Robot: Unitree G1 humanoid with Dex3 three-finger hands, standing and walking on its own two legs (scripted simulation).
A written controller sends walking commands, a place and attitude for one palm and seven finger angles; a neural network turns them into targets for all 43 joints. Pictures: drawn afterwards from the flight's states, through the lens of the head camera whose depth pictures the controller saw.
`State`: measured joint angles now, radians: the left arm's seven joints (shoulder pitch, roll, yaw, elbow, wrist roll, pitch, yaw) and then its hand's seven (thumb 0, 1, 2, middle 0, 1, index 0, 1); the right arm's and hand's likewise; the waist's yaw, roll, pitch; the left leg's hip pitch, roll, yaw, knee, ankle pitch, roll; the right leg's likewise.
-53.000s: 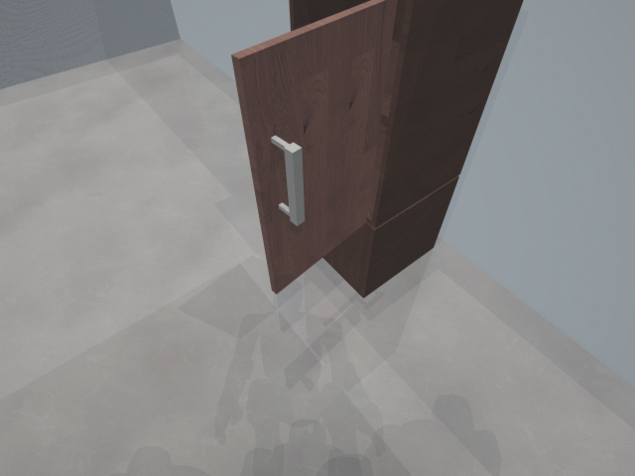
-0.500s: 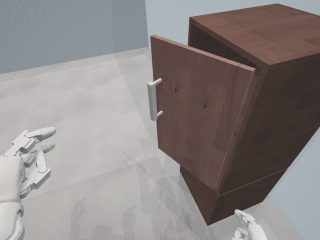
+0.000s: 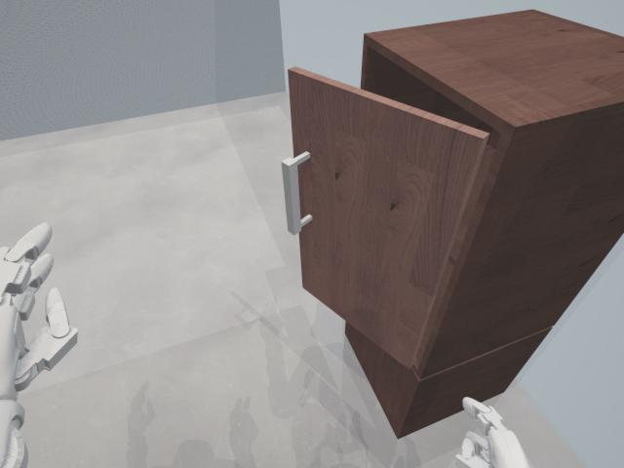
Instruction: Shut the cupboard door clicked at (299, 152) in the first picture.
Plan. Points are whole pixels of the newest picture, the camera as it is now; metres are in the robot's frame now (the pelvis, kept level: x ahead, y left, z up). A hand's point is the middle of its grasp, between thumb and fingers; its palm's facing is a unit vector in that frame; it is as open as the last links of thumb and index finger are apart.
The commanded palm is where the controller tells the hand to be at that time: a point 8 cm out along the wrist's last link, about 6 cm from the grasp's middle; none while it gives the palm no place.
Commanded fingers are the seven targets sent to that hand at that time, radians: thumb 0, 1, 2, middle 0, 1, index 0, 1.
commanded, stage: step back with the hand held close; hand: left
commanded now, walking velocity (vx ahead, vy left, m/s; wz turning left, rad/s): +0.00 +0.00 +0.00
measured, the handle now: (299, 194) +0.62 +0.10 +0.01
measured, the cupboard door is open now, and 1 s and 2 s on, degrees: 25 25 25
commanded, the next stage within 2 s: stop stepping back and stand still in 1.78 s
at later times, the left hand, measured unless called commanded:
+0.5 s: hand (66, 343) +0.18 +0.27 +0.15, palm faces +0.35 -0.80 -0.50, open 7.4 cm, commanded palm +0.12 +0.30 +0.17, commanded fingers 0.00 0.90 0.90 -0.20 -0.30 -0.20 -0.30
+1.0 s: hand (9, 393) +0.13 +0.29 +0.16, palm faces +0.43 -0.78 -0.45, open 7.4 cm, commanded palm +0.07 +0.32 +0.17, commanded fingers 0.00 0.90 0.90 -0.20 -0.30 -0.20 -0.30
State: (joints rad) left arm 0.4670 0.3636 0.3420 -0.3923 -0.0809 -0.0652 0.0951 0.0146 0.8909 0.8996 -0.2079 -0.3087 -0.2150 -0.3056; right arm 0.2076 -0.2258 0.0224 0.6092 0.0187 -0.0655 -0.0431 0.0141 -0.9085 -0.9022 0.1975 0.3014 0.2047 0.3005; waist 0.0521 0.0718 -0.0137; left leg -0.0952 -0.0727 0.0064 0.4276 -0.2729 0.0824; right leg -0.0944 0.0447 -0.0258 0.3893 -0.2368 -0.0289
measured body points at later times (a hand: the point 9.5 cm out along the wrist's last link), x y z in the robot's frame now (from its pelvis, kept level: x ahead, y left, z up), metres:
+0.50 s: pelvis -0.03 +0.01 -0.01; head -0.02 +0.01 +0.44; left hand +0.16 +0.31 +0.18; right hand +0.14 -0.25 -0.08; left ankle -0.02 +0.06 -0.74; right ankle -0.01 -0.10 -0.74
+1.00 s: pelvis -0.08 +0.02 -0.03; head -0.08 +0.05 +0.42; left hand +0.10 +0.33 +0.18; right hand +0.07 -0.23 -0.09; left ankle -0.02 +0.06 -0.74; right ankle -0.02 -0.11 -0.74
